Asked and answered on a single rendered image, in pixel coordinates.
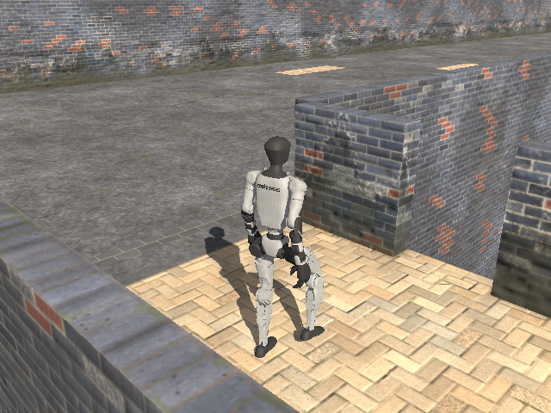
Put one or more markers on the right robot forearm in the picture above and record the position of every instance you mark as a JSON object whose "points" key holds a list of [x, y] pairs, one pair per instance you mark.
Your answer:
{"points": [[297, 244]]}

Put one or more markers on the right robot upper arm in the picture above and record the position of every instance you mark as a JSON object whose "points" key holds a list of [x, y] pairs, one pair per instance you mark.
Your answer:
{"points": [[298, 189]]}

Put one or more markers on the left robot forearm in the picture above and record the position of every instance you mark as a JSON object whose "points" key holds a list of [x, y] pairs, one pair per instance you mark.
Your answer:
{"points": [[250, 223]]}

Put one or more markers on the right robot hand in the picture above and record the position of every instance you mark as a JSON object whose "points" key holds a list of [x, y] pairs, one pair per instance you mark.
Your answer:
{"points": [[303, 274]]}

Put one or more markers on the left robot upper arm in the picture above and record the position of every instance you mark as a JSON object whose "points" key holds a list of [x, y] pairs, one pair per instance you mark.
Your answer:
{"points": [[250, 191]]}

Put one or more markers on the left robot foot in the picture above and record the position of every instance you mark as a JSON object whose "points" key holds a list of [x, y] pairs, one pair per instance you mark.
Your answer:
{"points": [[261, 351]]}

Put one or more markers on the left robot hand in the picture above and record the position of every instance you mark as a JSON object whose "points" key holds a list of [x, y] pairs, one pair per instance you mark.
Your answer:
{"points": [[252, 238]]}

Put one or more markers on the robot left shin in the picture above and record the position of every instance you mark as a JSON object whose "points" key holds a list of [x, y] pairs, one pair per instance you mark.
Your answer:
{"points": [[263, 315]]}

